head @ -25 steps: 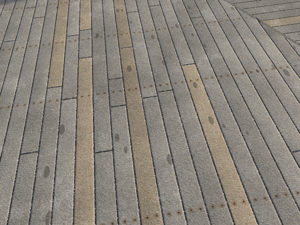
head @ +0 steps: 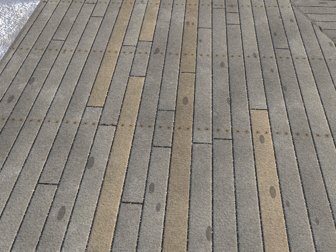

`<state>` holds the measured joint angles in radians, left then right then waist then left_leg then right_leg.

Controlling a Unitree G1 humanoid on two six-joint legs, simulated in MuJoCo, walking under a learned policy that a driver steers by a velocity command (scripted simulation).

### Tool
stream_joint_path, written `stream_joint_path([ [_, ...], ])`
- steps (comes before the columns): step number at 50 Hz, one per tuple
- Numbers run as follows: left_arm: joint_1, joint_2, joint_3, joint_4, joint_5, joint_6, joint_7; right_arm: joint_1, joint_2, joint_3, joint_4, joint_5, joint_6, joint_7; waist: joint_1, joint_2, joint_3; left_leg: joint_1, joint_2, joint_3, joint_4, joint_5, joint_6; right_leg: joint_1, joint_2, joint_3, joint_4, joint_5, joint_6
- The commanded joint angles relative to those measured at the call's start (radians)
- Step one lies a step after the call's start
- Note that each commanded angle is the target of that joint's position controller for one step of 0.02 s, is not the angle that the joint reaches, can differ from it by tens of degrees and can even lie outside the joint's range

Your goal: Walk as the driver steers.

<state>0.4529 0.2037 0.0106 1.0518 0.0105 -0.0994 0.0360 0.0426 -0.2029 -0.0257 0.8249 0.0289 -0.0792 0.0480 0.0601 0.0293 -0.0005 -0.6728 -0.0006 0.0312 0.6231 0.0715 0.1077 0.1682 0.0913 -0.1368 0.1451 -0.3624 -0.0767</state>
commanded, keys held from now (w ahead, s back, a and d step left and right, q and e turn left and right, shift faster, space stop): w+q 0.54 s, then w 0.46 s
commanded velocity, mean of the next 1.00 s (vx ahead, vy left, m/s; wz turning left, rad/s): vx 0.50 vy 0.00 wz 0.41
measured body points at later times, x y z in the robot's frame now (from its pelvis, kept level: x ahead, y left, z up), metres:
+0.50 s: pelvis +0.28 -0.01 +0.01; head +0.30 +0.01 +0.46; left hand +0.44 +0.27 -0.07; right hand +0.39 -0.27 -0.11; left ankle +0.18 +0.07 -0.73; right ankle +0.45 -0.11 -0.72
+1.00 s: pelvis +0.51 +0.08 +0.01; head +0.53 +0.10 +0.46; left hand +0.36 +0.32 -0.12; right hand +0.82 +0.00 -0.06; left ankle +0.58 +0.24 -0.72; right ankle +0.44 -0.10 -0.73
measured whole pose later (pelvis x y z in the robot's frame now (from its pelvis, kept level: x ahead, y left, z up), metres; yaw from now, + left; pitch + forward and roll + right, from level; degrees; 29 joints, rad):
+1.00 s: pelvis +0.51 +0.08 +0.01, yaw +25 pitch +3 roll -2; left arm 0.44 0.28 0.05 0.88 -0.03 -0.07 -0.01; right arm 0.03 -0.23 -0.02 0.64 0.02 -0.08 0.04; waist 0.11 0.02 0.01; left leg -0.51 0.03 0.01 0.53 -0.08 0.07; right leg 0.02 -0.01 -0.04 0.30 -0.36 0.03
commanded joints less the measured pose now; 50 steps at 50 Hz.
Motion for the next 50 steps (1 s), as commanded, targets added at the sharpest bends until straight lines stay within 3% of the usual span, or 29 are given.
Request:
stream_joint_path([
  [1, 0.022, 0.178, 0.034, -0.044, 0.003, 0.012, 0.026, -0.082, -0.08, -0.022, -0.104, 0.001, -0.021, 0.021, -0.059, -0.137, 0.029, 0.088, -0.074, 0.105, -0.008, -0.118, 0.038, -0.011, -0.31, -0.001, 0.226, 1.327, 0.046],
  [2, -0.001, 0.197, 0.039, -0.06, 0.006, 0.023, 0.034, 0.019, -0.104, -0.035, -0.081, 0.002, -0.02, 0.023, -0.113, -0.169, -0.021, 0.193, -0.094, 0.112, -0.007, -0.168, 0.058, -0.021, -0.32, 0.001, 0.368, 1.444, 0.046],
  [3, -0.057, 0.22, 0.044, -0.088, 0.009, 0.031, 0.031, 0.198, -0.157, -0.061, -0.034, 0.002, -0.019, 0.02, -0.205, -0.172, -0.103, 0.402, -0.095, 0.073, -0.071, -0.14, 0.096, -0.094, -0.313, 0.005, 0.585, 1.434, 0.049],
  [4, -0.121, 0.231, 0.042, -0.128, 0.009, 0.019, 0.019, 0.377, -0.226, -0.089, -0.001, -0.013, -0.009, 0.003, -0.297, -0.097, -0.197, 0.686, 0.0, -0.108, -0.144, -0.121, 0.152, -0.3, -0.246, -0.006, 0.903, 1.099, 0.056],
  [5, -0.006, 0.058, -0.004, -0.165, 0.024, -0.016, -0.013, 0.399, -0.305, -0.103, -0.008, -0.02, 0.0, -0.01, -0.179, 0.213, -0.305, 1.089, 0.296, -0.658, -0.134, -0.164, 0.37, -0.815, -0.02, 0.074, 1.337, -0.055, 0.125],
  [6, -0.031, 0.103, 0.004, -0.186, -0.019, -0.069, -0.044, 0.387, -0.239, -0.087, 0.006, -0.034, -0.001, -0.02, -0.186, 0.133, -0.365, 1.119, 0.336, -0.885, -0.303, -0.395, 0.4, -0.976, -0.03, 0.3, 1.461, -0.163, 0.071],
  [7, -0.166, 0.182, 0.023, -0.247, -0.055, -0.093, -0.053, 0.326, -0.176, -0.074, -0.016, -0.03, -0.007, -0.028, -0.183, 0.077, -0.188, 0.97, 0.287, -0.738, -0.359, -0.446, 0.321, -1.044, -0.09, 0.31, 1.381, -0.068, 0.034],
  [8, -0.216, 0.179, 0.027, -0.264, -0.045, -0.095, -0.05, 0.224, -0.128, -0.056, -0.037, -0.023, -0.012, -0.022, -0.115, -0.074, -0.069, 0.765, 0.232, -0.602, -0.403, -0.363, 0.256, -0.988, -0.129, 0.274, 1.268, 0.011, 0.017],
  [10, -0.161, 0.173, 0.04, -0.264, -0.01, -0.066, -0.036, 0.128, -0.117, -0.046, -0.081, -0.024, -0.019, -0.017, -0.026, -0.11, -0.019, 0.515, 0.165, -0.487, -0.435, -0.218, 0.234, -0.843, -0.184, 0.266, 1.134, 0.05, 0.047],
  [11, -0.143, 0.171, 0.045, -0.272, -0.003, -0.051, -0.033, 0.12, -0.122, -0.047, -0.088, -0.02, -0.016, -0.017, -0.005, -0.092, -0.005, 0.443, 0.138, -0.446, -0.443, -0.181, 0.225, -0.8, -0.2, 0.256, 1.075, 0.056, 0.064],
  [13, -0.178, 0.145, 0.04, -0.303, 0.012, -0.032, -0.022, 0.139, -0.16, -0.056, -0.094, -0.019, -0.016, -0.028, -0.004, -0.059, 0.005, 0.323, 0.104, -0.358, -0.441, -0.052, 0.218, -0.749, -0.202, 0.207, 0.941, 0.104, 0.103],
  [15, -0.279, 0.122, 0.031, -0.346, 0.02, -0.024, -0.012, 0.193, -0.196, -0.067, -0.089, -0.018, -0.012, -0.044, -0.041, -0.017, 0.01, 0.266, 0.067, -0.304, -0.429, -0.02, 0.194, -0.716, -0.18, 0.178, 0.766, 0.226, 0.127],
  [18, -0.4, 0.101, 0.022, -0.386, 0.004, -0.019, -0.009, 0.269, -0.204, -0.071, -0.08, -0.002, 0.0, -0.054, -0.105, 0.032, -0.012, 0.292, 0.03, -0.297, -0.381, -0.123, 0.138, -0.655, -0.123, 0.174, 0.521, 0.396, 0.132],
  [21, -0.46, 0.133, 0.031, -0.419, -0.017, -0.026, -0.017, 0.308, -0.197, -0.069, -0.079, 0.003, 0.01, -0.054, -0.132, 0.066, -0.035, 0.387, 0.062, -0.384, -0.32, -0.219, 0.121, -0.634, -0.096, 0.203, 0.413, 0.389, 0.133],
  [24, -0.438, 0.179, 0.054, -0.428, -0.022, -0.046, -0.031, 0.3, -0.193, -0.068, -0.093, -0.002, 0.018, -0.06, -0.098, 0.097, -0.046, 0.47, 0.095, -0.489, -0.224, -0.266, 0.1, -0.56, -0.084, 0.221, 0.326, 0.286, 0.095],
  [25, -0.374, 0.19, 0.064, -0.412, -0.02, -0.052, -0.032, 0.285, -0.176, -0.063, -0.102, -0.005, 0.021, -0.062, -0.059, 0.106, -0.06, 0.463, 0.075, -0.492, -0.17, -0.258, 0.081, -0.474, -0.087, 0.21, 0.284, 0.273, 0.07],
  [26, -0.268, 0.221, 0.078, -0.394, -0.01, -0.056, -0.027, 0.267, -0.135, -0.049, -0.116, -0.011, 0.017, -0.06, -0.006, 0.091, -0.123, 0.399, 0.037, -0.45, -0.036, -0.257, 0.046, -0.298, -0.159, 0.254, 0.282, 0.258, 0.025],
  [27, -0.1, 0.283, 0.094, -0.376, 0.001, -0.054, -0.019, 0.284, -0.057, -0.024, -0.134, -0.025, 0.011, -0.057, 0.045, -0.063, -0.254, 0.252, -0.049, -0.313, 0.285, -0.46, -0.006, -0.038, -0.362, 0.445, 0.275, 0.228, -0.049],
  [28, -0.03, 0.343, 0.112, -0.333, 0.005, -0.039, -0.029, 0.402, -0.068, -0.02, -0.169, 0.011, -0.003, -0.054, -0.021, -0.423, -0.311, -0.076, -0.112, -0.211, 0.523, -0.679, -0.037, 0.165, -0.545, 0.922, 0.174, -0.034, -0.205],
  [29, -0.075, 0.232, 0.093, -0.359, -0.006, -0.037, -0.034, 0.391, -0.175, -0.041, -0.13, 0.021, -0.001, -0.058, 0.002, -0.251, -0.206, -0.172, -0.034, -0.242, 0.652, -0.61, -0.054, 0.095, -0.517, 0.916, 0.14, -0.194, -0.184],
  [30, -0.099, 0.178, 0.078, -0.362, -0.012, -0.031, -0.035, 0.296, -0.204, -0.049, -0.138, 0.009, 0.005, -0.057, 0.02, -0.147, -0.099, -0.19, -0.011, -0.223, 0.681, -0.511, -0.059, -0.006, -0.464, 0.748, 0.143, -0.128, -0.14],
  [31, -0.141, 0.165, 0.069, -0.364, -0.007, -0.027, -0.04, 0.261, -0.178, -0.046, -0.14, -0.006, 0.009, -0.058, 0.0, -0.072, -0.049, -0.146, 0.014, -0.204, 0.656, -0.441, -0.067, -0.113, -0.41, 0.629, 0.124, 0.006, -0.122],
  [32, -0.168, 0.148, 0.063, -0.357, -0.005, -0.023, -0.045, 0.232, -0.161, -0.047, -0.149, -0.018, 0.008, -0.056, -0.017, -0.063, -0.002, -0.126, 0.036, -0.195, 0.603, -0.398, -0.068, -0.188, -0.364, 0.549, 0.099, 0.097, -0.116],
  [35, -0.172, 0.145, 0.062, -0.33, -0.009, -0.029, -0.054, 0.24, -0.118, -0.04, -0.157, -0.013, 0.012, -0.044, -0.053, -0.134, 0.004, -0.039, 0.069, -0.131, 0.501, -0.351, -0.081, -0.286, -0.308, 0.401, 0.043, 0.27, -0.13],
  [38, -0.141, 0.185, 0.074, -0.304, -0.017, -0.027, -0.052, 0.155, -0.095, -0.027, -0.188, -0.024, 0.008, -0.042, -0.039, -0.108, 0.009, -0.055, 0.095, -0.096, 0.332, -0.258, -0.093, -0.275, -0.315, 0.332, 0.017, 0.409, -0.147],
  [41, -0.113, 0.208, 0.077, -0.283, -0.025, -0.014, -0.046, 0.063, -0.077, -0.016, -0.208, -0.02, -0.003, -0.033, -0.008, -0.114, 0.014, 0.009, 0.086, -0.062, 0.135, -0.128, -0.092, -0.28, -0.293, 0.255, 0.012, 0.419, -0.124],
  [47, -0.046, 0.241, 0.081, -0.234, -0.042, 0.008, -0.045, -0.068, -0.11, -0.024, -0.261, -0.004, -0.012, -0.01, 0.013, -0.136, 0.051, 0.094, 0.049, -0.036, -0.053, -0.141, -0.055, -0.206, -0.349, 0.255, 0.052, 0.391, -0.097],
  [49, -0.065, 0.26, 0.085, -0.229, -0.044, 0.019, -0.04, -0.012, -0.137, -0.038, -0.253, -0.009, -0.017, -0.008, -0.041, -0.136, 0.021, 0.216, 0.018, -0.009, -0.114, -0.173, -0.023, -0.186, -0.35, 0.238, 0.134, 0.539, -0.074],
  [50, -0.069, 0.254, 0.081, -0.228, -0.044, 0.024, -0.038, 0.09, -0.169, -0.056, -0.22, -0.016, -0.016, -0.014, -0.095, -0.117, -0.044, 0.376, -0.011, 0.016, -0.148, -0.165, 0.0, -0.205, -0.31, 0.194, 0.261, 0.683, -0.052],
])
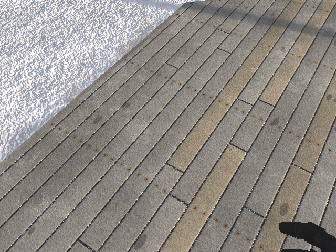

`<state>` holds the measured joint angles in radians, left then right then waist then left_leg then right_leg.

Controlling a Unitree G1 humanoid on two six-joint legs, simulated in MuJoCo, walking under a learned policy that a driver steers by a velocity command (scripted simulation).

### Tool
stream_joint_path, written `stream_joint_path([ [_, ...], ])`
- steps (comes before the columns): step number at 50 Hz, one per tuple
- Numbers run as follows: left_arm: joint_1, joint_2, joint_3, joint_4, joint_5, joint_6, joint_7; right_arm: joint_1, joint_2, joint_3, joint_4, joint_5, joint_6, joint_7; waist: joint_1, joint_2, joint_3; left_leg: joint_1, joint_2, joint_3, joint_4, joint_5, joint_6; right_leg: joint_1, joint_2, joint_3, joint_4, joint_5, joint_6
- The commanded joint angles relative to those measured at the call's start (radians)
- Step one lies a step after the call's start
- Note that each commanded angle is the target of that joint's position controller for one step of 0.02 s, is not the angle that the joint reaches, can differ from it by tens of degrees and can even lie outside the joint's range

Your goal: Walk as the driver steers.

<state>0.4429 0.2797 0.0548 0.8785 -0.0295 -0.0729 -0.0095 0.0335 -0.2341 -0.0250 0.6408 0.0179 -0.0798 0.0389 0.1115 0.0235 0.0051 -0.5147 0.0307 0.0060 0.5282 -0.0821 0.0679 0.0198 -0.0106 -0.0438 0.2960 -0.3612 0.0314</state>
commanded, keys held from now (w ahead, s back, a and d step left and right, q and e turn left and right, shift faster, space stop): w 0.06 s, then w+e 0.86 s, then w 0.08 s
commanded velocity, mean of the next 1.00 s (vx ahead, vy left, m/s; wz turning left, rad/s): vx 0.50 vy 0.00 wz -0.39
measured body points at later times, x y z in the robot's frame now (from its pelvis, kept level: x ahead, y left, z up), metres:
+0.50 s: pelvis +0.25 +0.01 +0.00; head +0.27 +0.01 +0.45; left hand +0.48 +0.21 -0.10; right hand +0.22 -0.27 -0.13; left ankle +0.12 +0.11 -0.73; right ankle +0.40 -0.16 -0.70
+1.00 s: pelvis +0.52 -0.07 +0.01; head +0.54 -0.09 +0.45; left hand +0.70 +0.16 -0.10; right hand +0.61 -0.39 -0.07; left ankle +0.73 -0.01 -0.70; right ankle +0.41 -0.13 -0.73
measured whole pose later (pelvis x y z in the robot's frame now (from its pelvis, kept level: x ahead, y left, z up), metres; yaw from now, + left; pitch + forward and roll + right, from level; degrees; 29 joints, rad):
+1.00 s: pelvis +0.52 -0.07 +0.01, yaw -27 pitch +3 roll -1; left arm 0.34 0.29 0.07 0.70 -0.02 -0.04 0.01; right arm 0.04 -0.27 -0.04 0.69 0.00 -0.10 0.02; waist 0.08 0.03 0.02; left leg -0.58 0.03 -0.09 0.54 0.02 -0.04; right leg -0.13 0.11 0.17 0.42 -0.32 -0.06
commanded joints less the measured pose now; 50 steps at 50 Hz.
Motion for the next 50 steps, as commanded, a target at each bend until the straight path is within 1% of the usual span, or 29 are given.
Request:
stream_joint_path([
  [1, -0.065, 0.151, 0.024, -0.065, 0.006, -0.003, 0.011, 0.263, -0.19, -0.082, 0.006, -0.011, -0.013, -0.015, -0.218, -0.077, -0.157, 0.466, 0.007, -0.013, -0.039, 0.007, 0.077, -0.17, -0.158, 0.053, 0.323, 0.667, -0.125],
  [2, -0.01, 0.061, -0.008, -0.103, 0.027, -0.018, 0.009, 0.409, -0.297, -0.105, 0.021, -0.035, -0.006, -0.026, -0.234, 0.133, -0.314, 0.854, 0.277, -0.393, -0.041, -0.026, 0.202, -0.534, -0.039, -0.011, 0.72, 0.304, -0.057],
  [3, 0.021, 0.042, -0.018, -0.097, 0.018, -0.039, 0.007, 0.443, -0.277, -0.098, 0.038, -0.016, -0.002, -0.021, -0.222, 0.265, -0.399, 0.925, 0.377, -0.728, -0.197, -0.172, 0.287, -0.738, 0.035, 0.102, 0.931, -0.204, -0.047],
  [4, -0.041, 0.134, 0.009, -0.104, -0.011, -0.047, 0.002, 0.388, -0.209, -0.076, 0.035, -0.01, -0.004, -0.019, -0.221, 0.162, -0.254, 0.808, 0.353, -0.626, -0.22, -0.24, 0.241, -0.834, -0.026, 0.151, 1.015, -0.164, -0.061],
  [5, -0.109, 0.139, 0.01, -0.119, -0.018, -0.046, 0.001, 0.321, -0.17, -0.063, 0.026, -0.009, -0.005, -0.017, -0.197, 0.106, -0.153, 0.67, 0.312, -0.476, -0.235, -0.209, 0.2, -0.831, -0.069, 0.131, 0.993, -0.073, -0.072],
  [6, -0.137, 0.123, 0.011, -0.12, -0.005, -0.037, 0.004, 0.252, -0.136, -0.052, 0.024, -0.013, -0.009, -0.012, -0.163, 0.049, -0.082, 0.536, 0.264, -0.373, -0.274, -0.144, 0.176, -0.791, -0.102, 0.119, 0.935, 0.005, -0.066],
  [8, -0.111, 0.098, 0.016, -0.102, 0.008, -0.008, 0.006, 0.196, -0.101, -0.046, 0.032, -0.025, -0.027, -0.003, -0.113, 0.077, -0.024, 0.37, 0.205, -0.229, -0.333, 0.019, 0.144, -0.673, -0.136, 0.138, 0.875, 0.093, -0.06],
  [9, -0.08, 0.071, 0.013, -0.099, 0.003, 0.004, 0.006, 0.184, -0.118, -0.052, 0.044, -0.028, -0.035, -0.004, -0.085, 0.097, -0.035, 0.348, 0.211, -0.197, -0.36, 0.037, 0.157, -0.657, -0.128, 0.138, 0.871, 0.125, -0.048],
  [11, -0.109, 0.071, 0.02, -0.105, 0.0, 0.018, 0.012, 0.193, -0.122, -0.058, 0.069, -0.036, -0.048, -0.01, -0.086, 0.053, -0.006, 0.329, 0.202, -0.118, -0.389, 0.104, 0.152, -0.691, -0.118, 0.168, 0.842, 0.2, -0.037],
  [14, -0.176, 0.059, 0.022, -0.128, 0.007, 0.019, 0.01, 0.229, -0.134, -0.062, 0.106, -0.036, -0.049, -0.025, -0.102, 0.026, 0.016, 0.382, 0.202, -0.036, -0.392, 0.193, 0.136, -0.762, -0.098, 0.198, 0.715, 0.336, -0.029],
  [18, -0.295, 0.034, 0.012, -0.167, 0.012, 0.012, -0.012, 0.248, -0.157, -0.064, 0.133, -0.029, -0.042, -0.041, -0.146, 0.018, 0.049, 0.425, 0.191, 0.061, -0.406, 0.192, 0.098, -0.743, -0.082, 0.131, 0.504, 0.491, -0.044],
  [21, -0.392, 0.017, 0.001, -0.219, 0.011, 0.011, -0.031, 0.307, -0.173, -0.069, 0.168, -0.022, -0.026, -0.047, -0.189, 0.005, 0.085, 0.533, 0.226, 0.091, -0.384, 0.219, 0.092, -0.794, -0.082, 0.091, 0.411, 0.466, -0.063],
  [24, -0.458, 0.015, -0.001, -0.275, 0.009, 0.01, -0.054, 0.334, -0.187, -0.073, 0.189, -0.012, -0.001, -0.051, -0.202, 0.009, 0.098, 0.637, 0.256, 0.117, -0.319, 0.319, 0.081, -0.826, -0.069, 0.035, 0.36, 0.354, -0.087],
  [27, -0.406, 0.048, 0.016, -0.3, 0.008, 0.016, -0.065, 0.305, -0.229, -0.082, 0.179, -0.007, 0.02, -0.064, -0.145, 0.068, 0.022, 0.652, 0.251, 0.169, -0.149, 0.769, 0.049, -0.644, 0.015, -0.064, 0.346, 0.203, -0.139],
  [28, -0.319, 0.078, 0.033, -0.287, 0.007, 0.019, -0.063, 0.296, -0.243, -0.086, 0.175, -0.007, 0.027, -0.07, -0.092, 0.087, -0.034, 0.639, 0.242, 0.182, -0.019, 0.909, 0.039, -0.522, 0.056, -0.086, 0.342, 0.165, -0.164],
  [29, -0.165, 0.13, 0.062, -0.253, 0.006, 0.02, -0.053, 0.275, -0.247, -0.085, 0.169, -0.002, 0.031, -0.074, -0.004, 0.071, -0.114, 0.557, 0.209, 0.204, 0.182, 0.893, 0.011, -0.294, 0.093, -0.08, 0.265, 0.226, -0.202],
  [30, -0.008, 0.215, 0.095, -0.222, 0.01, 0.03, -0.03, 0.278, -0.225, -0.073, 0.146, -0.011, 0.02, -0.076, 0.064, -0.027, -0.208, 0.306, 0.163, 0.202, 0.484, 0.575, -0.03, 0.024, -0.025, 0.126, 0.227, 0.259, -0.264],
  [31, -0.048, 0.315, 0.107, -0.244, 0.006, 0.023, -0.022, 0.37, -0.068, -0.021, 0.09, -0.032, -0.015, -0.055, -0.057, -0.302, -0.313, -0.169, -0.075, 0.112, 0.889, -0.417, -0.098, 0.381, -0.312, 0.745, 0.128, 0.178, -0.485],
  [32, -0.001, 0.223, 0.081, -0.249, 0.016, 0.017, -0.021, 0.283, -0.16, -0.039, 0.082, -0.007, -0.061, -0.033, 0.018, -0.164, -0.417, -0.275, -0.054, -0.128, 0.96, -0.465, -0.072, 0.427, -0.335, 0.866, 0.027, 0.119, -0.479],
  [33, -0.028, 0.171, 0.066, -0.241, 0.023, 0.011, -0.02, 0.184, -0.189, -0.047, 0.046, 0.028, -0.076, -0.025, 0.021, -0.123, -0.276, -0.326, -0.007, -0.125, 0.918, -0.388, -0.049, 0.326, -0.293, 0.691, 0.026, 0.172, -0.416],
  [34, -0.098, 0.148, 0.058, -0.247, 0.015, 0.006, -0.022, 0.167, -0.169, -0.04, 0.037, 0.014, -0.08, -0.03, -0.038, -0.018, -0.164, -0.295, 0.037, -0.112, 0.803, -0.316, -0.044, 0.152, -0.245, 0.562, 0.018, 0.271, -0.374],
  [35, -0.165, 0.114, 0.047, -0.263, 0.015, 0.006, -0.02, 0.159, -0.171, -0.047, 0.047, -0.014, -0.072, -0.039, -0.075, 0.014, -0.108, -0.234, 0.068, -0.098, 0.716, -0.279, -0.052, 0.021, -0.208, 0.476, -0.003, 0.36, -0.346],
  [36, -0.193, 0.109, 0.043, -0.279, 0.025, 0.004, -0.018, 0.179, -0.177, -0.053, 0.045, -0.024, -0.06, -0.039, -0.108, -0.029, -0.074, -0.158, 0.081, -0.1, 0.683, -0.266, -0.061, -0.091, -0.185, 0.432, -0.017, 0.486, -0.349],
  [37, -0.216, 0.116, 0.045, -0.284, 0.027, 0.004, -0.015, 0.212, -0.171, -0.055, 0.044, -0.027, -0.046, -0.038, -0.137, -0.045, -0.075, -0.125, 0.085, -0.1, 0.639, -0.257, -0.08, -0.142, -0.175, 0.424, -0.04, 0.476, -0.356],
  [39, -0.216, 0.128, 0.049, -0.279, 0.02, 0.0, -0.006, 0.2, -0.148, -0.051, 0.045, -0.033, -0.027, -0.042, -0.144, -0.037, -0.053, -0.095, 0.079, -0.07, 0.544, -0.215, -0.111, -0.238, -0.141, 0.357, -0.063, 0.513, -0.347],
  [42, -0.176, 0.16, 0.058, -0.262, 0.013, 0.005, 0.011, 0.085, -0.109, -0.034, 0.013, -0.038, -0.019, -0.044, -0.106, -0.061, -0.022, -0.072, 0.049, -0.052, 0.314, -0.029, -0.139, -0.304, -0.09, 0.29, -0.062, 0.47, -0.308],
  [44, -0.148, 0.162, 0.058, -0.252, 0.007, 0.013, 0.017, 0.008, -0.098, -0.027, -0.002, -0.031, -0.025, -0.038, -0.071, -0.09, -0.021, -0.02, 0.012, -0.048, 0.158, 0.099, -0.137, -0.316, -0.064, 0.28, -0.044, 0.38, -0.274],
  [47, -0.102, 0.164, 0.058, -0.232, 0.003, 0.019, 0.019, -0.054, -0.122, -0.032, -0.02, -0.013, -0.035, -0.025, -0.042, -0.117, -0.025, 0.02, -0.016, -0.062, 0.047, 0.149, -0.129, -0.267, -0.093, 0.34, -0.008, 0.283, -0.255],
  [50, -0.082, 0.145, 0.053, -0.214, 0.007, 0.02, 0.02, -0.043, -0.156, -0.047, -0.023, -0.014, -0.05, -0.013, -0.052, -0.142, -0.026, 0.052, -0.011, -0.075, -0.014, 0.084, -0.088, -0.176, -0.143, 0.415, 0.061, 0.248, -0.234],
])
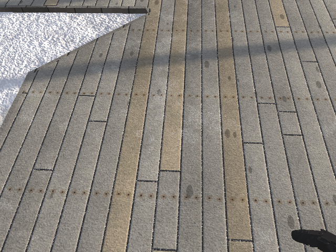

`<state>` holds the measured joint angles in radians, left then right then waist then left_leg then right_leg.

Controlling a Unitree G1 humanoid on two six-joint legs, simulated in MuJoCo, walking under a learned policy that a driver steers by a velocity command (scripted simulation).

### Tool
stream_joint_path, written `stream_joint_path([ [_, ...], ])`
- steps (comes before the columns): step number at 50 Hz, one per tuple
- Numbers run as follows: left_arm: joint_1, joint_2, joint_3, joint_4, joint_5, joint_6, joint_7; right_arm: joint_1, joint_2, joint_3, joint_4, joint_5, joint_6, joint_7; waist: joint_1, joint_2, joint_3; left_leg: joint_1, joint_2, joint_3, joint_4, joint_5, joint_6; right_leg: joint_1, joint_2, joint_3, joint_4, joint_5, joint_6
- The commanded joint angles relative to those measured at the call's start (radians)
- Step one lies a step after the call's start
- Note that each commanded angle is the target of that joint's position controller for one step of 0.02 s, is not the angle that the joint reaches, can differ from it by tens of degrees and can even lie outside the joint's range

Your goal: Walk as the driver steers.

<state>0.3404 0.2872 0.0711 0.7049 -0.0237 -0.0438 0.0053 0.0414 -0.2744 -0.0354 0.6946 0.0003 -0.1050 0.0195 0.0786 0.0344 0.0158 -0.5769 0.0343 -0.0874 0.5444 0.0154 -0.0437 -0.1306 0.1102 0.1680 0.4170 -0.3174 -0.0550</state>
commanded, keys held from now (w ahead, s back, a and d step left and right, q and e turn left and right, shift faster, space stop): w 0.26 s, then no key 0.74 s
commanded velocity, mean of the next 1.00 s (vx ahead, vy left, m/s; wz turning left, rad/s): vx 0.24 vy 0.00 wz -0.10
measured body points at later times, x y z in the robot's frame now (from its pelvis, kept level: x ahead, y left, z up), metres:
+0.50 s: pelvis +0.24 +0.02 +0.00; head +0.27 +0.02 +0.45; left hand +0.48 +0.23 -0.08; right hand +0.23 -0.26 -0.13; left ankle +0.16 +0.14 -0.74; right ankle +0.38 -0.11 -0.72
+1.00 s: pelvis +0.32 +0.01 -0.01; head +0.33 +0.02 +0.44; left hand +0.45 +0.25 -0.13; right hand +0.38 -0.25 -0.13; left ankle +0.33 +0.15 -0.74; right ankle +0.37 -0.11 -0.74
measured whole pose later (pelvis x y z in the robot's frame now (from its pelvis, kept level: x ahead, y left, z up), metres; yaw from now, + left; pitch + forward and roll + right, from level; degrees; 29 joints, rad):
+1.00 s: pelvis +0.32 +0.01 -0.01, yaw -3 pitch -1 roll +0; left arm 0.18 0.22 0.03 0.83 0.02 0.00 0.01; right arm 0.24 -0.23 -0.03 0.91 -0.02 -0.01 -0.03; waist 0.00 -0.02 0.01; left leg -0.24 0.03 -0.02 0.56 -0.30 -0.03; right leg -0.32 0.03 0.02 0.51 -0.18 -0.01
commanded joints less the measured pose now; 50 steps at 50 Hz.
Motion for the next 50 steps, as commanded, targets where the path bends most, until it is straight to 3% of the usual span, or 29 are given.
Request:
stream_joint_path([
  [1, 0.011, 0.137, 0.036, -0.039, 0.004, -0.007, 0.005, -0.023, -0.122, -0.042, -0.073, 0.004, -0.029, 0.007, -0.038, -0.168, -0.035, 0.151, -0.017, 0.03, -0.048, -0.049, 0.043, -0.014, -0.267, 0.215, -0.032, 0.225, -0.136],
  [2, 0.003, 0.122, 0.032, -0.041, 0.006, -0.005, 0.004, 0.036, -0.13, -0.051, -0.057, 0.0, -0.032, 0.003, -0.071, -0.171, -0.049, 0.231, -0.029, 0.053, -0.085, -0.068, 0.066, -0.011, -0.244, 0.208, 0.018, 0.278, -0.119],
  [3, -0.001, 0.087, 0.019, -0.047, 0.011, -0.007, 0.001, 0.129, -0.158, -0.064, -0.042, -0.011, -0.037, -0.002, -0.117, -0.152, -0.117, 0.385, 0.015, 0.018, -0.087, -0.072, 0.106, -0.038, -0.194, 0.167, 0.152, 0.338, -0.087],
  [4, 0.034, 0.036, -0.001, -0.064, 0.028, -0.013, 0.001, 0.273, -0.222, -0.08, -0.03, -0.022, -0.038, -0.007, -0.155, -0.009, -0.251, 0.646, 0.189, -0.175, -0.07, -0.066, 0.187, -0.188, -0.116, 0.081, 0.443, 0.154, -0.044],
  [5, 0.154, 0.012, -0.011, -0.069, -0.009, -0.023, 0.003, 0.368, -0.282, -0.101, 0.027, -0.017, -0.024, 0.005, -0.119, 0.327, -0.316, 0.875, 0.35, -0.634, -0.211, -0.359, 0.337, -0.522, -0.004, -0.02, 0.736, -0.243, 0.017],
  [6, 0.112, 0.105, 0.005, -0.049, -0.018, -0.025, 0.006, 0.361, -0.188, -0.079, 0.017, 0.01, -0.022, 0.011, -0.149, 0.189, -0.225, 0.838, 0.349, -0.696, -0.263, -0.58, 0.319, -0.65, -0.058, 0.038, 0.856, -0.238, 0.02],
  [7, -0.002, 0.139, 0.014, -0.066, -0.013, -0.024, 0.005, 0.312, -0.139, -0.064, 0.011, 0.011, -0.016, 0.007, -0.163, 0.089, -0.11, 0.731, 0.315, -0.549, -0.267, -0.546, 0.28, -0.684, -0.093, 0.02, 0.877, -0.147, 0.016],
  [8, -0.069, 0.125, 0.011, -0.078, 0.007, -0.023, 0.005, 0.263, -0.118, -0.052, 0.0, 0.001, -0.009, 0.007, -0.147, 0.01, -0.052, 0.619, 0.262, -0.423, -0.282, -0.423, 0.253, -0.65, -0.13, -0.022, 0.841, -0.08, 0.015],
  [10, -0.08, 0.096, 0.011, -0.089, 0.016, -0.028, -0.003, 0.218, -0.093, -0.04, 0.004, -0.011, -0.007, 0.005, -0.1, 0.047, -0.019, 0.499, 0.207, -0.309, -0.321, -0.253, 0.255, -0.583, -0.191, -0.048, 0.743, 0.006, 0.022],
  [12, -0.063, 0.065, 0.007, -0.076, 0.015, -0.023, -0.005, 0.226, -0.083, -0.035, 0.017, -0.005, -0.011, 0.005, -0.089, 0.055, -0.032, 0.469, 0.167, -0.222, -0.351, -0.157, 0.253, -0.541, -0.198, -0.082, 0.693, 0.034, 0.029],
  [13, -0.074, 0.052, 0.001, -0.086, 0.014, -0.022, -0.006, 0.236, -0.111, -0.042, 0.028, -0.001, -0.012, 0.002, -0.086, 0.08, -0.025, 0.455, 0.183, -0.206, -0.363, -0.103, 0.273, -0.55, -0.205, -0.091, 0.647, 0.046, 0.039],
  [15, -0.134, 0.038, -0.006, -0.102, 0.025, -0.024, -0.002, 0.237, -0.129, -0.045, 0.045, -0.001, -0.008, -0.004, -0.093, 0.049, -0.001, 0.445, 0.18, -0.125, -0.356, 0.186, 0.278, -0.548, -0.204, -0.112, 0.522, 0.09, 0.064],
  [18, -0.192, 0.005, -0.018, -0.1, 0.027, -0.031, -0.007, 0.256, -0.147, -0.045, 0.073, 0.004, 0.011, -0.014, -0.111, 0.05, -0.037, 0.438, 0.133, 0.005, -0.312, 0.424, 0.234, -0.44, -0.171, -0.154, 0.325, 0.247, 0.072],
  [22, -0.271, 0.018, -0.013, -0.113, 0.021, -0.03, -0.022, 0.303, -0.15, -0.04, 0.114, 0.013, 0.032, -0.021, -0.138, 0.066, -0.052, 0.48, 0.14, 0.014, -0.261, 0.375, 0.212, -0.353, -0.129, -0.153, 0.174, 0.361, 0.056],
  [24, -0.271, 0.042, -0.004, -0.119, 0.026, -0.034, -0.029, 0.284, -0.159, -0.042, 0.119, 0.018, 0.04, -0.023, -0.118, 0.071, -0.057, 0.505, 0.159, -0.013, -0.204, 0.351, 0.197, -0.312, -0.122, -0.142, 0.114, 0.327, 0.028],
  [26, -0.169, 0.073, 0.013, -0.081, 0.041, -0.038, -0.025, 0.259, -0.15, -0.039, 0.119, 0.021, 0.044, -0.027, -0.06, 0.042, -0.102, 0.493, 0.11, -0.001, -0.074, 0.341, 0.155, -0.137, -0.099, -0.162, -0.008, 0.444, -0.011],
  [27, -0.102, 0.135, 0.027, -0.073, 0.052, -0.04, -0.014, 0.282, -0.12, -0.027, 0.111, 0.002, 0.036, -0.027, -0.047, -0.029, -0.18, 0.412, 0.054, 0.034, 0.066, 0.203, 0.109, 0.044, -0.206, -0.075, 0.029, 0.813, -0.057],
  [28, -0.058, 0.158, 0.023, -0.079, 0.075, -0.03, -0.005, 0.398, -0.046, -0.001, 0.119, -0.017, 0.025, -0.023, -0.075, -0.196, -0.31, 0.187, -0.031, 0.071, 0.307, -0.2, 0.04, 0.322, -0.422, 0.138, 0.114, 1.146, -0.214],
  [29, -0.01, 0.082, 0.005, -0.053, 0.059, -0.016, -0.008, 0.396, -0.066, 0.001, 0.133, -0.012, 0.034, -0.019, -0.04, -0.281, -0.4, 0.144, -0.047, 0.02, 0.451, -0.659, 0.001, 0.334, -0.49, 0.273, 0.078, 1.184, -0.297],
  [30, -0.054, 0.053, -0.01, -0.049, 0.041, -0.007, -0.016, 0.376, -0.12, -0.015, 0.132, 0.003, 0.05, -0.015, -0.056, -0.205, -0.342, 0.103, -0.01, -0.018, 0.511, -0.713, -0.01, 0.256, -0.456, 0.259, 0.045, 0.954, -0.27],
  [32, -0.192, 0.049, -0.015, -0.06, 0.032, 0.002, -0.024, 0.296, -0.107, -0.02, 0.129, 0.008, 0.091, -0.03, -0.09, -0.109, -0.177, 0.069, 0.023, 0.008, 0.471, -0.658, -0.027, 0.044, -0.385, 0.181, -0.04, 0.586, -0.195],
  [33, -0.242, 0.065, -0.012, -0.065, 0.037, 0.004, -0.023, 0.278, -0.109, -0.023, 0.125, -0.001, 0.112, -0.041, -0.109, -0.128, -0.135, 0.125, 0.04, 0.01, 0.408, -0.59, -0.031, -0.066, -0.362, 0.158, -0.082, 0.464, -0.168],
  [36, -0.291, 0.075, -0.004, -0.054, 0.056, 0.015, -0.015, 0.31, -0.068, -0.018, 0.153, -0.009, 0.132, -0.056, -0.133, -0.18, -0.12, 0.302, 0.014, 0.053, 0.258, -0.443, -0.032, -0.23, -0.292, 0.063, -0.141, 0.287, -0.153],
  [39, -0.289, 0.054, -0.011, -0.026, 0.043, 0.019, -0.005, 0.288, -0.052, -0.016, 0.165, -0.012, 0.127, -0.052, -0.131, -0.168, -0.119, 0.405, 0.002, 0.073, 0.082, -0.256, -0.005, -0.261, -0.265, 0.033, -0.139, 0.07, -0.128],
  [41, -0.25, 0.027, -0.023, 0.006, 0.04, 0.022, -0.003, 0.261, -0.057, -0.016, 0.158, -0.032, 0.123, -0.047, -0.13, -0.139, -0.084, 0.467, 0.008, 0.065, -0.034, -0.184, 0.026, -0.306, -0.227, 0.024, -0.138, -0.141, -0.06],
  [42, -0.225, 0.022, -0.025, 0.023, 0.045, 0.021, -0.004, 0.244, -0.084, -0.018, 0.143, -0.037, 0.121, -0.049, -0.118, -0.107, -0.045, 0.459, 0.059, 0.012, -0.091, -0.198, 0.052, -0.325, -0.201, 0.012, -0.114, -0.21, -0.016],
  [43, -0.192, 0.039, -0.017, 0.024, 0.042, 0.022, -0.003, 0.214, -0.154, -0.035, 0.146, -0.022, 0.121, -0.054, -0.069, 0.003, 0.006, 0.342, 0.069, 0.005, -0.102, -0.367, 0.083, -0.295, -0.144, -0.046, -0.095, -0.178, 0.016],
  [45, -0.221, 0.045, -0.013, 0.031, 0.041, 0.022, 0.007, 0.186, -0.087, -0.021, 0.156, -0.023, 0.105, -0.053, -0.077, 0.055, 0.028, 0.198, 0.052, -0.001, -0.171, -0.511, 0.075, -0.157, -0.122, -0.087, -0.011, -0.047, 0.036],
  [50, -0.183, 0.028, -0.012, 0.083, 0.039, 0.025, 0.014, 0.195, -0.071, -0.014, 0.182, -0.012, 0.071, -0.05, -0.076, 0.027, -0.008, 0.251, 0.039, 0.014, -0.145, -0.336, 0.051, -0.099, -0.125, -0.096, 0.034, 0.139, 0.017],
])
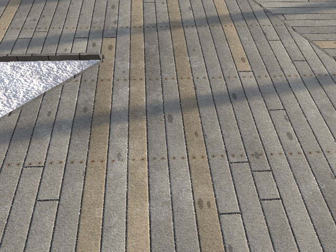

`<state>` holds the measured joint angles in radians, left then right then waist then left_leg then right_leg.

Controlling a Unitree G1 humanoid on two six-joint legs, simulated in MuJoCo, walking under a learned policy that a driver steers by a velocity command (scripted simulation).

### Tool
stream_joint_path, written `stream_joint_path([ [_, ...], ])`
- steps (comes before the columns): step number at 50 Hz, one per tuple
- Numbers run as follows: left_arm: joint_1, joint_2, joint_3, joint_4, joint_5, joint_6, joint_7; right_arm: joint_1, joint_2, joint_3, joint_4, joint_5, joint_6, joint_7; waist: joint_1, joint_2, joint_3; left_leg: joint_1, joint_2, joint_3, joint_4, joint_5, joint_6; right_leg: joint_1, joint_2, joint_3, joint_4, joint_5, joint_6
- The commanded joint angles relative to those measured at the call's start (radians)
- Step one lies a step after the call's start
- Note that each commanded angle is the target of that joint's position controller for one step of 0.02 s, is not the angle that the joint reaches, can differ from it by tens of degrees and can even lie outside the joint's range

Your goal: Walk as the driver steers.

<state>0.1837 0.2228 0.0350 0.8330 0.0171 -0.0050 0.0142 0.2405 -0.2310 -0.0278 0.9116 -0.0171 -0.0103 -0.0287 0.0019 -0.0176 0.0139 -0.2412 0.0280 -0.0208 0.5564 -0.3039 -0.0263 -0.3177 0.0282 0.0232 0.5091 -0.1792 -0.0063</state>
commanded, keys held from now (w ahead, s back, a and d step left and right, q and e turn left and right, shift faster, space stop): no key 0.54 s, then w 0.46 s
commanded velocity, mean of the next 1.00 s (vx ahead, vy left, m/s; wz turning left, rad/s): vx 0.14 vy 0.00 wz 0.00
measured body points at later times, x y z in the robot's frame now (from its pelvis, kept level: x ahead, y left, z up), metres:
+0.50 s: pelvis +0.03 +0.01 +0.00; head +0.04 +0.02 +0.45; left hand +0.11 +0.27 -0.14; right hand +0.06 -0.24 -0.15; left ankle +0.00 +0.13 -0.73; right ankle +0.06 -0.12 -0.73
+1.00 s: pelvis +0.14 -0.03 +0.01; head +0.14 -0.04 +0.46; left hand +0.08 +0.21 -0.13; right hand +0.24 -0.29 -0.12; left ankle +0.17 +0.12 -0.65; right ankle +0.07 -0.11 -0.73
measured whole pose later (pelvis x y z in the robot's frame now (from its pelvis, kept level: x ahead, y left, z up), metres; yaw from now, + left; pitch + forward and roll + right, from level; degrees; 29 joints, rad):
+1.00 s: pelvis +0.14 -0.03 +0.01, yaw -1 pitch +0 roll +0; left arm 0.42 0.19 0.03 1.12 0.00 -0.10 -0.01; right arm 0.19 -0.27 -0.07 0.96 0.03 -0.09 0.00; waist 0.05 0.03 -0.01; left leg -0.56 0.08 0.01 1.05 -0.20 0.05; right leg -0.04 0.04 -0.04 0.29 -0.26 -0.05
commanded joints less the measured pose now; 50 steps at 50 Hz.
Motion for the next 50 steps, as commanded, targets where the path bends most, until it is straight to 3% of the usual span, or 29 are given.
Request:
stream_joint_path([
  [1, -0.025, 0.092, 0.025, -0.036, -0.003, -0.014, 0.004, 0.001, -0.116, -0.021, -0.029, 0.007, -0.024, -0.003, -0.002, 0.069, -0.012, -0.073, 0.043, -0.05, -0.15, 0.013, 0.035, 0.094, -0.044, 0.048, -0.053, 0.035, -0.031],
  [9, -0.011, 0.095, 0.029, 0.046, -0.013, -0.003, 0.013, 0.026, -0.102, -0.016, 0.02, 0.013, -0.017, -0.004, -0.01, 0.016, -0.029, -0.023, 0.022, -0.023, -0.127, 0.149, 0.04, 0.14, -0.05, 0.047, -0.033, 0.178, -0.025],
  [23, -0.029, 0.098, 0.029, 0.167, -0.018, 0.017, 0.028, 0.042, -0.077, -0.008, 0.095, 0.012, -0.011, -0.005, -0.005, 0.024, 0.003, -0.003, 0.004, -0.001, -0.16, 0.153, 0.039, 0.159, -0.05, 0.043, -0.053, 0.162, -0.017],
  [27, -0.032, 0.094, 0.026, 0.194, -0.018, 0.018, 0.029, 0.053, -0.072, -0.006, 0.111, 0.011, -0.011, -0.006, -0.004, 0.025, 0.012, -0.004, 0.002, 0.002, -0.169, 0.131, 0.038, 0.156, -0.048, 0.041, -0.061, 0.14, -0.015],
  [28, -0.016, 0.082, 0.023, 0.21, -0.018, 0.019, 0.029, 0.076, -0.064, -0.004, 0.126, 0.012, -0.009, -0.007, -0.004, 0.031, -0.008, 0.004, -0.004, 0.006, -0.184, 0.024, 0.043, 0.162, -0.032, 0.024, -0.06, 0.035, -0.015],
  [29, -0.012, 0.085, 0.025, 0.218, -0.023, 0.02, 0.029, 0.086, -0.08, -0.01, 0.132, 0.018, -0.006, -0.01, -0.007, 0.049, 0.013, -0.011, -0.004, -0.006, -0.2, -0.137, 0.061, 0.133, -0.004, -0.004, -0.033, -0.13, -0.017],
  [31, -0.036, 0.095, 0.029, 0.211, -0.028, 0.009, 0.027, 0.094, -0.132, -0.027, 0.12, 0.029, -0.005, -0.017, -0.023, 0.109, 0.089, -0.036, 0.069, -0.123, -0.27, -0.444, 0.128, -0.008, 0.027, -0.045, 0.055, -0.36, -0.025],
  [33, -0.078, 0.069, 0.023, 0.186, -0.035, -0.025, 0.012, 0.124, -0.193, -0.05, 0.121, 0.041, -0.023, -0.018, -0.039, 0.207, 0.152, -0.015, 0.255, -0.36, -0.397, -0.562, 0.226, -0.134, -0.001, -0.07, 0.245, -0.252, -0.031],
  [34, -0.091, 0.064, 0.022, 0.179, -0.039, -0.04, 0.003, 0.12, -0.188, -0.053, 0.118, 0.042, -0.034, -0.016, -0.039, 0.199, 0.182, -0.024, 0.305, -0.418, -0.418, -0.523, 0.255, -0.168, -0.04, -0.043, 0.297, -0.237, -0.044],
  [35, -0.089, 0.062, 0.023, 0.177, -0.045, -0.052, -0.004, 0.106, -0.172, -0.05, 0.112, 0.039, -0.044, -0.012, -0.028, 0.185, 0.193, -0.007, 0.311, -0.41, -0.41, -0.452, 0.253, -0.191, -0.063, -0.032, 0.302, -0.267, -0.057],
  [37, -0.036, 0.055, 0.024, 0.193, -0.053, -0.071, -0.015, 0.053, -0.156, -0.049, 0.094, 0.05, -0.05, -0.001, 0.018, 0.159, 0.175, -0.025, 0.249, -0.286, -0.353, -0.322, 0.2, -0.067, -0.064, -0.057, 0.118, -0.253, -0.079],
  [39, 0.143, 0.07, 0.044, 0.276, -0.044, -0.073, -0.016, 0.02, -0.152, -0.047, 0.076, 0.053, -0.047, 0.006, 0.083, 0.112, 0.103, -0.16, 0.133, -0.139, -0.213, -0.183, 0.152, 0.257, 0.008, -0.106, -0.014, -0.087, -0.06],
  [40, 0.263, 0.118, 0.061, 0.301, -0.04, -0.074, -0.013, -0.007, -0.112, -0.034, 0.06, 0.045, -0.053, 0.009, 0.13, -0.023, 0.058, -0.246, 0.055, -0.033, 0.039, -0.031, 0.105, 0.383, -0.102, 0.079, -0.108, -0.146, -0.093],
  [41, 0.387, 0.24, 0.086, 0.314, -0.044, -0.078, -0.017, -0.004, -0.048, -0.02, 0.022, 0.039, -0.068, 0.006, 0.148, -0.299, -0.009, -0.445, -0.067, 0.084, 0.381, -0.136, 0.041, 0.522, -0.333, 0.516, -0.292, -0.29, -0.232],
  [42, 0.368, 0.193, 0.061, 0.312, -0.023, -0.096, -0.026, -0.031, -0.069, -0.026, 0.004, 0.058, -0.082, 0.006, 0.126, -0.232, -0.002, -0.533, -0.055, -0.042, 0.603, -0.258, 0.056, 0.475, -0.424, 0.727, -0.361, -0.396, -0.301],
  [43, 0.274, 0.141, 0.042, 0.282, -0.024, -0.11, -0.027, -0.036, -0.088, -0.031, -0.001, 0.077, -0.093, 0.014, 0.079, -0.134, 0.071, -0.607, 0.006, -0.081, 0.693, -0.182, 0.088, 0.433, -0.414, 0.639, -0.351, -0.409, -0.279],
  [44, 0.21, 0.111, 0.03, 0.257, -0.025, -0.117, -0.031, -0.029, -0.092, -0.032, 0.009, 0.074, -0.101, 0.02, 0.054, -0.084, 0.085, -0.611, 0.047, -0.072, 0.691, -0.078, 0.109, 0.403, -0.363, 0.512, -0.353, -0.357, -0.238],
  [45, 0.173, 0.105, 0.023, 0.241, -0.026, -0.118, -0.036, -0.034, -0.101, -0.04, 0.012, 0.061, -0.106, 0.021, 0.036, -0.051, 0.094, -0.601, 0.075, -0.061, 0.638, 0.007, 0.116, 0.378, -0.328, 0.414, -0.36, -0.245, -0.205],
  [46, 0.168, 0.079, 0.012, 0.237, -0.023, -0.114, -0.036, -0.045, -0.116, -0.05, 0.011, 0.049, -0.105, 0.023, 0.028, -0.044, 0.088, -0.562, 0.095, -0.048, 0.584, 0.067, 0.114, 0.358, -0.288, 0.321, -0.369, -0.125, -0.174],
  [47, 0.192, 0.072, 0.007, 0.242, -0.019, -0.108, -0.034, -0.046, -0.104, -0.051, 0.011, 0.047, -0.1, 0.029, 0.027, -0.068, 0.078, -0.524, 0.101, -0.033, 0.54, 0.1, 0.103, 0.342, -0.268, 0.26, -0.374, -0.03, -0.165],
  [50, 0.253, 0.099, 0.004, 0.251, -0.014, -0.096, -0.014, -0.125, -0.067, -0.045, -0.017, 0.04, -0.084, 0.037, 0.04, -0.046, 0.081, -0.534, 0.092, 0.012, 0.409, 0.17, 0.056, 0.341, -0.242, 0.158, -0.391, 0.159, -0.18],
])
Keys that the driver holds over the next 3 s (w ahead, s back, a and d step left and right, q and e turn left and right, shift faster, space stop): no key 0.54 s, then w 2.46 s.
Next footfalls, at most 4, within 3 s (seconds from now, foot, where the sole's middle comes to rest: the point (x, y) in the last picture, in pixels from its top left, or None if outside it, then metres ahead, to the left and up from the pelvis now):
1.28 left None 0.49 0.11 -0.77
1.84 right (199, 190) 0.80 -0.13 -0.77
2.38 left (149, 136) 1.11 0.11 -0.77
2.92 right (192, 95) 1.43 -0.13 -0.77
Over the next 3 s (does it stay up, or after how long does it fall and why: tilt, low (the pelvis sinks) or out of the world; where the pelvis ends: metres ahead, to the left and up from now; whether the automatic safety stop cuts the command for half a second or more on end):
stays up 1.29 -0.03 -0.01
